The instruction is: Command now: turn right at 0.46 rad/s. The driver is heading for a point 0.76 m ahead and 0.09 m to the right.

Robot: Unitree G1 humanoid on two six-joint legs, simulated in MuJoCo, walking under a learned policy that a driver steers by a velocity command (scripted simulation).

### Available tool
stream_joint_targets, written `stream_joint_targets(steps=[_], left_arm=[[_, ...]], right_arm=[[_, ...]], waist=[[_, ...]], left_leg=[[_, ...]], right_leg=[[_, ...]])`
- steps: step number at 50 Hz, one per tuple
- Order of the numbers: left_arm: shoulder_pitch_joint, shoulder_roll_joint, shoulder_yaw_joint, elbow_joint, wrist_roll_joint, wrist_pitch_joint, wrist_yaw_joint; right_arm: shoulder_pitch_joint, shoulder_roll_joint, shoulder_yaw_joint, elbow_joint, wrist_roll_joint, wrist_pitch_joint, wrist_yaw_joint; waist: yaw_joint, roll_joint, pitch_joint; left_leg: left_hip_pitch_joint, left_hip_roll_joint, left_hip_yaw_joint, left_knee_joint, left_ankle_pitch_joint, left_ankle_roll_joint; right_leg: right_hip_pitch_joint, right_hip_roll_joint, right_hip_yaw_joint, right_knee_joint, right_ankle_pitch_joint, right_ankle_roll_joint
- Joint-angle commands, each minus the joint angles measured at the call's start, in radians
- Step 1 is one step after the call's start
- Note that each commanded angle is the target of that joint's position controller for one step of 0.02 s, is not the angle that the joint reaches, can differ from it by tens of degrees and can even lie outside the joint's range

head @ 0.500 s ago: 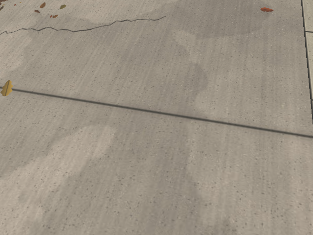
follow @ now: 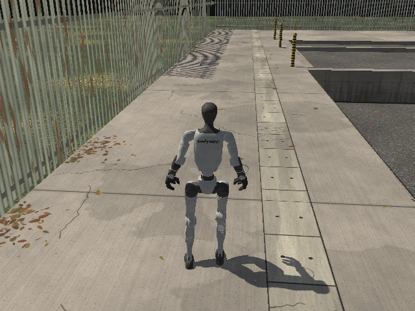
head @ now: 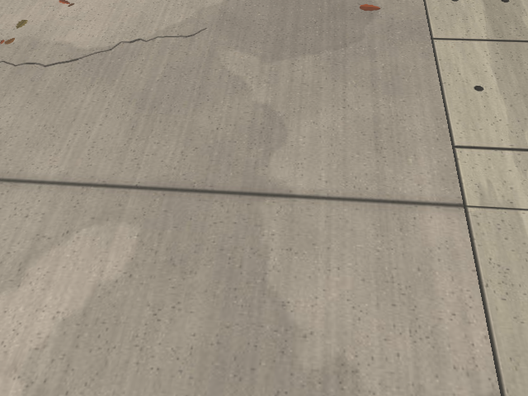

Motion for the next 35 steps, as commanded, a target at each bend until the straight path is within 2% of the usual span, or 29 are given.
stream_joint_targets(steps=[1,2,3,4,5,6,7,8,10,12,13,17,23,25,27,28,29,30,31,32,33,35], left_arm=[[0.058,0.074,0.026,-0.062,0.004,-0.003,-0.010],[0.076,0.123,0.043,-0.068,0.012,-0.005,0.002],[0.085,0.269,0.071,-0.106,0.015,-0.011,0.019],[0.126,0.241,0.056,-0.118,0.055,-0.033,0.005],[0.088,0.215,0.048,-0.119,0.056,-0.054,-0.002],[0.040,0.193,0.044,-0.118,0.036,-0.062,0.004],[0.004,0.170,0.036,-0.124,0.019,-0.060,0.012],[-0.017,0.164,0.030,-0.128,0.011,-0.055,0.021],[0.020,0.146,0.024,-0.126,0.007,-0.049,0.036],[0.045,0.139,0.021,-0.128,0.008,-0.052,0.044],[0.057,0.144,0.023,-0.126,0.010,-0.055,0.047],[0.088,0.165,0.032,-0.115,0.011,-0.061,0.054],[0.103,0.177,0.037,-0.108,0.002,-0.061,0.043],[0.097,0.168,0.034,-0.109,0.000,-0.058,0.039],[0.073,0.140,0.024,-0.111,0.001,-0.054,0.036],[0.081,0.102,0.013,-0.108,0.005,-0.055,0.036],[0.085,0.039,-0.008,-0.106,0.013,-0.060,0.035],[0.102,-0.028,-0.029,-0.122,0.014,-0.067,0.036],[0.104,0.050,-0.011,-0.156,-0.015,-0.079,0.042],[0.097,0.117,0.006,-0.132,-0.016,-0.083,0.042],[0.078,0.125,0.010,-0.115,-0.006,-0.087,0.037],[0.041,0.099,0.007,-0.115,0.008,-0.101,0.025]], right_arm=[[-0.054,-0.161,-0.044,-0.056,0.022,-0.008,-0.002],[0.012,-0.127,-0.037,-0.035,0.011,-0.014,0.005],[0.007,-0.058,-0.011,-0.080,-0.053,-0.018,0.010],[-0.083,-0.093,-0.019,-0.105,-0.030,-0.025,0.002],[-0.098,-0.127,-0.030,-0.101,-0.005,-0.022,-0.002],[-0.086,-0.139,-0.037,-0.088,-0.003,-0.019,-0.006],[-0.078,-0.144,-0.041,-0.069,-0.010,-0.017,-0.012],[-0.067,-0.146,-0.044,-0.065,-0.014,-0.016,-0.014],[-0.034,-0.129,-0.042,-0.056,-0.007,-0.027,0.003],[-0.066,-0.123,-0.040,-0.063,-0.001,-0.042,0.015],[-0.090,-0.121,-0.039,-0.069,0.000,-0.052,0.019],[-0.135,-0.107,-0.033,-0.072,-0.001,-0.094,0.034],[-0.163,-0.106,-0.025,-0.077,0.013,-0.141,0.058],[-0.140,-0.117,-0.029,-0.072,0.020,-0.154,0.061],[-0.065,-0.119,-0.033,-0.049,0.022,-0.164,0.060],[-0.010,-0.123,-0.037,-0.031,0.016,-0.167,0.056],[0.091,-0.148,-0.043,-0.011,0.003,-0.170,0.049],[0.178,-0.204,-0.047,0.000,-0.023,-0.166,0.044],[0.214,-0.261,-0.067,0.030,-0.027,-0.161,0.060],[0.167,-0.189,-0.049,0.020,-0.003,-0.159,0.062],[0.152,-0.141,-0.034,0.015,0.002,-0.157,0.059],[0.138,-0.119,-0.021,0.016,-0.007,-0.149,0.053]], waist=[[0.035,0.110,-0.112],[0.027,-0.033,-0.116],[-0.001,-0.352,-0.112],[0.078,-0.251,-0.195],[0.057,-0.157,-0.143],[0.032,-0.108,-0.107],[0.021,-0.077,-0.095],[0.007,-0.089,-0.095],[0.004,-0.116,-0.137],[0.025,-0.135,-0.100],[0.034,-0.140,-0.076],[0.054,-0.142,-0.051],[0.066,-0.146,-0.032],[0.050,-0.149,-0.036],[-0.001,-0.140,-0.047],[-0.026,-0.127,-0.067],[-0.066,-0.073,-0.117],[-0.070,0.115,-0.156],[-0.053,0.234,-0.089],[-0.046,0.161,0.008],[-0.048,0.132,0.041],[-0.039,0.100,0.026]], left_leg=[[0.023,0.198,-0.095,0.010,0.456,0.152],[-0.084,0.128,-0.010,0.180,0.246,0.075],[-0.383,-0.025,0.043,0.495,-0.324,-0.044],[-0.425,-0.078,-0.127,0.658,-0.415,-0.040],[-0.452,-0.053,-0.155,0.721,-0.347,-0.028],[-0.464,-0.031,-0.160,0.704,-0.252,-0.019],[-0.463,-0.016,-0.166,0.670,-0.179,-0.020],[-0.423,-0.017,-0.168,0.646,-0.121,-0.028],[-0.395,-0.032,-0.150,0.599,-0.017,-0.035],[-0.431,-0.036,-0.146,0.485,0.034,-0.037],[-0.442,-0.040,-0.148,0.423,0.043,-0.039],[-0.409,-0.052,-0.159,0.213,0.083,-0.047],[-0.275,-0.081,-0.156,0.041,0.081,-0.026],[-0.183,-0.088,-0.153,-0.008,0.095,-0.011],[-0.034,-0.082,-0.129,-0.098,0.171,0.015],[0.076,-0.062,-0.125,-0.128,0.181,0.030],[0.235,0.042,-0.224,-0.145,0.118,0.070],[0.369,0.215,-0.516,-0.255,-0.148,0.160],[0.327,0.337,-0.816,-0.331,-0.408,0.272],[0.271,0.323,-0.764,-0.339,-0.440,0.280],[0.255,0.263,-0.648,-0.333,-0.340,0.249],[0.233,0.202,-0.504,-0.340,-0.140,0.223]], right_leg=[[0.127,0.034,-0.040,-0.228,0.206,-0.038],[0.243,-0.005,0.082,-0.333,0.419,-0.080],[0.378,-0.299,0.511,-0.366,0.858,-0.237],[0.328,-0.382,0.638,-0.414,0.803,-0.392],[0.306,-0.342,0.561,-0.423,0.708,-0.377],[0.285,-0.286,0.486,-0.418,0.611,-0.322],[0.277,-0.248,0.445,-0.416,0.557,-0.278],[0.247,-0.215,0.410,-0.421,0.557,-0.258],[0.265,-0.166,0.401,-0.475,0.273,-0.253],[0.279,-0.158,0.449,-0.542,-0.002,-0.258],[0.284,-0.161,0.470,-0.560,-0.040,-0.261],[0.285,-0.153,0.490,-0.559,-0.025,-0.263],[0.187,-0.129,0.548,-0.526,-0.053,-0.267],[0.149,-0.118,0.577,-0.508,-0.052,-0.256],[0.089,-0.088,0.567,-0.453,-0.060,-0.226],[0.041,-0.058,0.535,-0.395,-0.058,-0.198],[-0.059,-0.009,0.463,-0.237,-0.102,-0.151],[-0.227,0.113,0.287,0.065,-0.157,-0.082],[-0.410,0.102,0.238,0.244,-0.195,-0.068],[-0.475,0.042,0.244,0.330,-0.117,-0.059],[-0.487,0.024,0.231,0.353,-0.030,-0.054],[-0.475,-0.016,0.195,0.333,0.084,-0.048]])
